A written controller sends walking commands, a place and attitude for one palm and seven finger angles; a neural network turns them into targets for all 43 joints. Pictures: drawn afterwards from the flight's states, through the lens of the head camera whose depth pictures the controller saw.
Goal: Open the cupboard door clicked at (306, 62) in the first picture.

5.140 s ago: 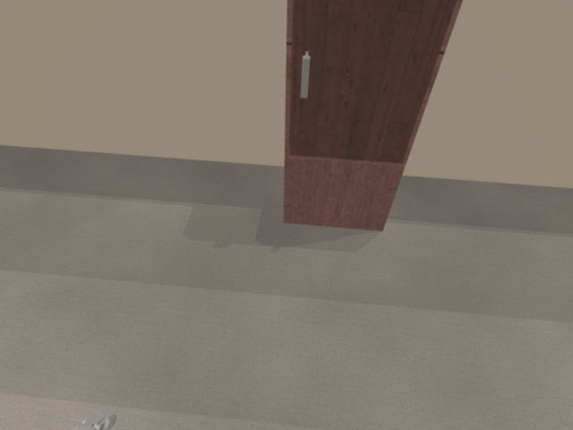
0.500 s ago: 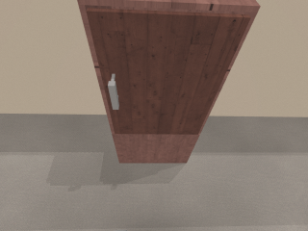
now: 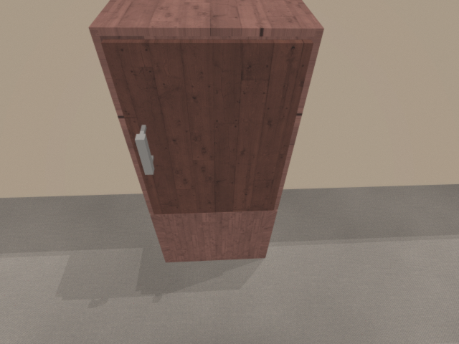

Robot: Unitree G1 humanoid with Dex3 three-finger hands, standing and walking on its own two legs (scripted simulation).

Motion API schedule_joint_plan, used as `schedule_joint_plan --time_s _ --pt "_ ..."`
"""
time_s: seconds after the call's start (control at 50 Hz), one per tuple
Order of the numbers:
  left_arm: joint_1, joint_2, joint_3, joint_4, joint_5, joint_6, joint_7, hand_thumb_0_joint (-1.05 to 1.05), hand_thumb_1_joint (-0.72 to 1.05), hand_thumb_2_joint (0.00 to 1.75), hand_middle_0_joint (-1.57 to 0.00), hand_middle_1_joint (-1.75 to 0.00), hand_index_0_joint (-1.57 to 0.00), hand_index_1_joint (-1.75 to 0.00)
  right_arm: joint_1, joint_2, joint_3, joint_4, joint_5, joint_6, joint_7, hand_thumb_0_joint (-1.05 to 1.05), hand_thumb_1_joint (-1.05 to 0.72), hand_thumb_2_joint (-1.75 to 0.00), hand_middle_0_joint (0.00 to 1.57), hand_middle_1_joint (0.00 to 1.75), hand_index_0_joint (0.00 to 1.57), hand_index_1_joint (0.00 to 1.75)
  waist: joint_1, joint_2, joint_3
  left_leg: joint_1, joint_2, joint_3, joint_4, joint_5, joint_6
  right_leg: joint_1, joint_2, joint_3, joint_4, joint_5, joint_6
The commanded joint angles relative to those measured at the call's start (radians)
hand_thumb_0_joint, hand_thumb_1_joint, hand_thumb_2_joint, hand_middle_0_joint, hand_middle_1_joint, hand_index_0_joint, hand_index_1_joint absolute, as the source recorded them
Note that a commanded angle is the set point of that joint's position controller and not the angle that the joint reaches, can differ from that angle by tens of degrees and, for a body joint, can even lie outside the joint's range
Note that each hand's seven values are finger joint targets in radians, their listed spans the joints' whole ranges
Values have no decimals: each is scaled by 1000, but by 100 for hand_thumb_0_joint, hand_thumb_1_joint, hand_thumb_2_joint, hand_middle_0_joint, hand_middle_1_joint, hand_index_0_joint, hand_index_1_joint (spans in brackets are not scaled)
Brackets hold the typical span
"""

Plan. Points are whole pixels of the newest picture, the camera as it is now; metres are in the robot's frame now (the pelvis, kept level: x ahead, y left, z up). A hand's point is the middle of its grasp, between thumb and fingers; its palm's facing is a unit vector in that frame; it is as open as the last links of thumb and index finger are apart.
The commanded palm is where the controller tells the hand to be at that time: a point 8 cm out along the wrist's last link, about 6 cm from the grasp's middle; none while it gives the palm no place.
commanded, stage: come to a stop and stand still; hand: left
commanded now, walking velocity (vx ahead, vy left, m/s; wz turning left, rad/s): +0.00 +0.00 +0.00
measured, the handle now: (146, 149) +0.57 +0.24 -0.01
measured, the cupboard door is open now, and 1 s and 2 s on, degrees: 0 0 0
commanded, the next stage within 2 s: look again from close up in 0.64 s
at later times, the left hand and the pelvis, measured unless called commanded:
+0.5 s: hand out of the picture +0.02 +0.18 -0.18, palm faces +0.04 -0.99 -0.16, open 7.3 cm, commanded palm none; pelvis +0.04 +0.03 +0.00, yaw -1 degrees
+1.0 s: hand out of the picture +0.03 +0.22 -0.18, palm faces +0.03 -0.98 -0.22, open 7.3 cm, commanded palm none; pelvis +0.02 +0.05 -0.01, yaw +0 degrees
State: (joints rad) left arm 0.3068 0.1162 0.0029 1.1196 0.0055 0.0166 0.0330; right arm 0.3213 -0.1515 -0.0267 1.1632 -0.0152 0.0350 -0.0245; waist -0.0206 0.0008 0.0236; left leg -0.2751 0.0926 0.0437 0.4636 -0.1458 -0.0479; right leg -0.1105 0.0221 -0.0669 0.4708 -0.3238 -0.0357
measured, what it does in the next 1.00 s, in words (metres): stands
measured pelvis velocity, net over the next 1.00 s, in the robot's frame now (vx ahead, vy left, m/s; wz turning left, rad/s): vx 0.02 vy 0.05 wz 0.01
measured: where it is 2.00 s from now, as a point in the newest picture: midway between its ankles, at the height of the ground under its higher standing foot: outside the picture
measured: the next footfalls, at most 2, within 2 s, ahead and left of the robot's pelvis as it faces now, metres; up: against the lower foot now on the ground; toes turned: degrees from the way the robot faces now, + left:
none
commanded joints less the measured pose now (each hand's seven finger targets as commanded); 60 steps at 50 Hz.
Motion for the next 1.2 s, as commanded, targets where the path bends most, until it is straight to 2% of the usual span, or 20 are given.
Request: schedule_joint_plan --time_s 0.0,0.04,0.06,0.2,0.26,0.38,0.48,0.58,0.7,0.72,0.74,0.76,0.8,0.82,0.84,0.86,0.94,1.0,1.06,1.18 --pt "45 111 27 -30 0 -21 4 0 90 90 -20 -30 -20 -30 32 -42 0 -23 0 -28 -5 0 -90 -90 20 30 20 30 9 2 124 72 13 -29 -46 -19 35 -220 -135 138 -220 -85 -11" --pt "59 102 26 -22 -1 -21 4 0 90 90 -20 -30 -20 -30 39 -40 0 -17 2 -33 -9 0 -90 -90 20 30 20 30 15 1 104 74 21 -34 -56 0 38 -180 -126 122 -205 -35 -7" --pt "66 95 25 -18 -2 -22 4 0 90 90 -20 -30 -20 -30 39 -42 1 -16 3 -37 -11 0 -90 -90 20 30 20 30 18 22 83 78 22 -37 -59 25 40 -160 -124 118 -190 11 -4" --pt "102 76 23 -1 -1 -26 11 0 90 90 -20 -30 -20 -30 51 -41 -1 -5 8 -52 -19 0 -90 -90 20 30 20 30 25 10 9 121 37 -41 -45 158 54 -75 -121 80 -137 217 7" --pt "106 73 23 2 1 -24 13 0 90 90 -20 -30 -20 -30 49 -41 -2 -3 9 -52 -20 0 -90 -90 20 30 20 30 24 14 23 124 38 -40 -46 180 59 -74 -121 71 -132 229 12" --pt "116 70 18 4 5 -24 16 0 90 90 -20 -30 -20 -30 23 -45 -2 -7 9 -51 -21 0 -90 -90 20 30 20 30 24 -20 53 144 37 -40 -50 196 64 -91 -125 68 -136 244 22" --pt "110 82 17 2 6 -25 17 0 90 90 -20 -30 -20 -30 12 -56 0 -14 8 -52 -18 0 -90 -90 20 30 20 30 23 -15 66 145 34 -42 -66 206 65 -82 -129 66 -143 239 26" --pt "105 94 18 0 6 -24 15 0 90 90 -20 -30 -20 -30 -11 -70 1 -24 8 -56 -17 0 -90 -90 20 30 20 30 27 14 52 159 30 -43 -76 207 66 -68 -133 67 -149 227 29" --pt "95 105 17 -3 6 -27 14 0 90 90 -20 -30 -20 -30 -24 -85 -2 -32 9 -56 -16 0 -90 -90 20 30 20 30 25 -4 38 171 29 -45 -82 203 65 -55 -137 65 -160 233 32" --pt "127 126 4 -6 30 -60 47 0 90 90 -20 -30 -20 -30 -85 -128 4 -114 11 -69 1 0 -90 -90 20 30 20 30 34 56 89 94 29 -30 127 317 49 -146 -160 139 -161 475 32" --pt "100 163 22 -40 31 -69 49 0 90 90 -20 -30 -20 -30 -65 -95 8 -152 4 -69 6 0 -90 -90 20 30 20 30 -2 76 56 66 10 -24 114 298 49 -75 -182 99 -101 679 24" --pt "108 162 21 -59 25 -70 40 0 90 90 -20 -30 -20 -30 -12 -72 3 -131 -3 -75 0 0 -90 -90 20 30 20 30 1 64 -19 97 -4 -16 87 259 69 -22 -178 84 -7 729 7" --pt "106 132 14 -66 13 -68 37 0 90 90 -20 -30 -20 -30 22 -107 -3 -139 1 -73 -5 0 -90 -90 20 30 20 30 1 -70 -127 114 23 -52 102 327 88 12 -142 56 8 578 6" --pt "106 126 14 -77 12 -62 35 0 90 90 -20 -30 -20 -30 11 -118 -7 -151 4 -71 -5 0 -90 -90 20 30 20 30 7 -65 -143 128 30 -52 92 332 90 0 -134 57 13 489 6" --pt "100 124 14 -87 15 -56 35 0 90 90 -20 -30 -20 -30 2 -119 -7 -155 2 -72 -6 0 -90 -90 20 30 20 30 11 -18 -112 121 32 -55 90 368 93 -23 -124 54 21 424 6" --pt "97 126 15 -95 14 -50 33 0 90 90 -20 -30 -20 -30 -6 -124 -7 -163 2 -68 -6 0 -90 -90 20 30 20 30 14 -16 -90 104 33 -66 84 338 96 -47 -117 54 15 333 6" --pt "75 139 14 -118 17 -34 21 0 90 90 -20 -30 -20 -30 -53 -117 -8 -188 0 -52 0 0 -90 -90 20 30 20 30 22 -15 67 -5 10 -74 6 41 94 -137 -109 72 -39 84 3" --pt "66 158 15 -132 17 -25 15 0 90 90 -20 -30 -20 -30 -55 -130 -13 -200 -2 -46 6 0 -90 -90 20 30 20 30 17 -2 105 -38 0 -88 -49 -158 87 -191 -103 84 -61 -82 0" --pt "73 168 14 -141 18 -25 12 0 90 90 -20 -30 -20 -30 -55 -136 -14 -206 -3 -45 10 0 -90 -90 20 30 20 30 22 -5 94 -44 1 -98 -76 -219 87 -191 -102 84 -66 -96 2" --pt "89 182 16 -144 17 -29 5 0 90 90 -20 -30 -20 -30 -54 -153 -17 -203 -1 -53 12 0 -90 -90 20 30 20 30 27 14 35 -16 11 -104 -94 -204 88 -170 -106 82 -67 -48 5"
